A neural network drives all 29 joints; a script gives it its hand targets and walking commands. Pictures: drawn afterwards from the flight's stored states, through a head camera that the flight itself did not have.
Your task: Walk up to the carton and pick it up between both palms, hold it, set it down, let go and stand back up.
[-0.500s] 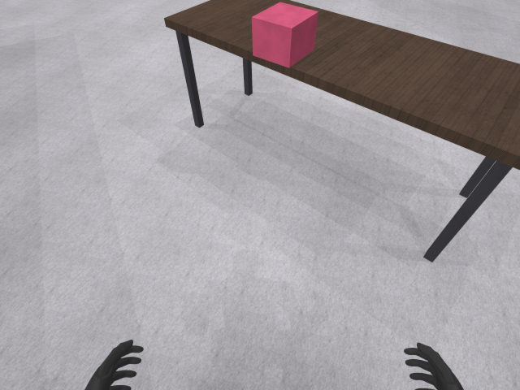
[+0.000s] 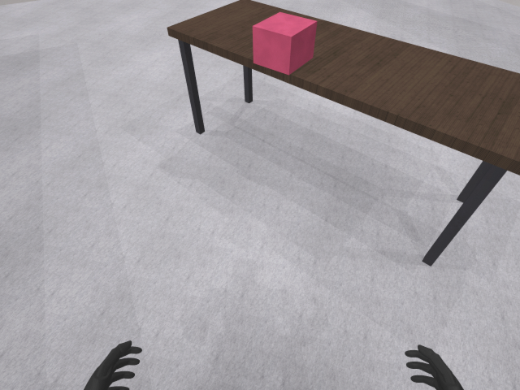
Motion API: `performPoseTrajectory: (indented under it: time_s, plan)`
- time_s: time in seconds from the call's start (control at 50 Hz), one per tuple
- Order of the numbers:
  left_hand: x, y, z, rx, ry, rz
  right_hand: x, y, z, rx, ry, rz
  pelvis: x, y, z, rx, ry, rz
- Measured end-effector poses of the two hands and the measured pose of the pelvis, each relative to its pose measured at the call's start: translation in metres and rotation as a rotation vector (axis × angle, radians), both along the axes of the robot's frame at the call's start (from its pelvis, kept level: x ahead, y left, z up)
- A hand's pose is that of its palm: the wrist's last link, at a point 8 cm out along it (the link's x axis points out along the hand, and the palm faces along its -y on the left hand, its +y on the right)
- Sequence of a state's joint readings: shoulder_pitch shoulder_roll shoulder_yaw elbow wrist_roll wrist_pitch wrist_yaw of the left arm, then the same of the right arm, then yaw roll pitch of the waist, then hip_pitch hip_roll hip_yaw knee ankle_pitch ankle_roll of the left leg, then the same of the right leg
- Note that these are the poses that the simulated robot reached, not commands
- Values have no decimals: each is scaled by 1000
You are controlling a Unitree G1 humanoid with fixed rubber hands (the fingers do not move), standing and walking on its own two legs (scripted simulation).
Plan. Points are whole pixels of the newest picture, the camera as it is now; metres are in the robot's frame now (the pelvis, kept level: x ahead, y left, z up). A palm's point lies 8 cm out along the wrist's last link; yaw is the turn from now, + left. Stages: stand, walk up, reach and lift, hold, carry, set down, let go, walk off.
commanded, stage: stand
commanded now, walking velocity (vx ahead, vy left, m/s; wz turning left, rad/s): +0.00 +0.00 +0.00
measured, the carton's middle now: (284, 42) +1.35 -0.04 -0.05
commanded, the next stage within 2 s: walk up in 0.08 s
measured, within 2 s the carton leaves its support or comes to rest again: neither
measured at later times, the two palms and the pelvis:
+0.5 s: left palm out of the picture +0.13 +0.29 -0.06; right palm out of the picture +0.12 -0.31 -0.09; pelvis +0.01 -0.02 +0.00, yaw -3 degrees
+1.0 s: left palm (31, 352) +0.20 +0.40 -0.08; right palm (404, 311) +0.29 -0.23 -0.08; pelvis +0.14 +0.08 -0.02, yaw -2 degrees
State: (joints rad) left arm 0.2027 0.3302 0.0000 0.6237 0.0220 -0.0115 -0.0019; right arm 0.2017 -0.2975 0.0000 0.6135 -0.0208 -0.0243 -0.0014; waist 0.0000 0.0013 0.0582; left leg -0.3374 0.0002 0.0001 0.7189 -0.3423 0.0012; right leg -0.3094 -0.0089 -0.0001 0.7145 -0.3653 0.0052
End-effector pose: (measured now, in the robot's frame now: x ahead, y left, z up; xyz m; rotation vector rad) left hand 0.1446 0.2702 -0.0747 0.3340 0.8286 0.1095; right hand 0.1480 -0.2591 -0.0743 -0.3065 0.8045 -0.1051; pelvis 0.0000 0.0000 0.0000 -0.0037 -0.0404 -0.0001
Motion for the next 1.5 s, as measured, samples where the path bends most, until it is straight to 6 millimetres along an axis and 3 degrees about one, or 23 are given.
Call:
performPoseTrajectory:
  time_s: [0.32, 0.42, 0.5, 0.64, 0.72, 0.84, 0.98, 1.12, 1.24, 1.38, 1.5]
  plan:
    - [-16, 6, -2, 4, 14, 10, -13, -3, -1, -4, 22, 39, -7, 1, -1, -1, -12, -1]
    - [-15, 15, 6, 62, 47, -15, -23, -24, -4, -12, 60, 48, -1, -7, 0, 11, 7, -27]
    - [-15, 16, 11, 121, 73, -33, -29, -51, -17, -15, 118, 14, 9, -20, -5, 22, 3, -52]
    - [-40, 27, 18, 186, 146, 6, 1, -62, -16, -15, 98, 33, 32, -23, -3, 13, -21, -57]
    - [-37, 41, 22, 208, 162, 22, 28, -56, -16, -15, 70, 53, 46, -12, -4, 2, -34, -54]
    - [-5, 74, 19, 215, 144, 32, 76, -28, -11, -20, 38, 77, 80, 16, -9, -21, -45, -41]
    - [50, 128, -2, 191, 159, 27, 136, 23, -10, -66, -1, 86, 134, 69, -21, -55, 3, -35]
    - [101, 153, 12, 176, 210, -33, 136, 50, 6, -56, 53, -16, 171, 100, 4, -37, 27, -98]
    - [148, 165, 26, 196, 196, -67, 130, 62, 3, -32, 102, -73, 204, 114, 13, -16, 10, -142]
    - [198, 163, 36, 223, 187, -99, 133, 65, -8, 5, 154, -116, 241, 115, 14, 10, -1, -184]
    - [243, 149, 38, 258, 192, -139, 145, 57, -30, 43, 191, -155, 272, 104, 6, 47, 11, -231]
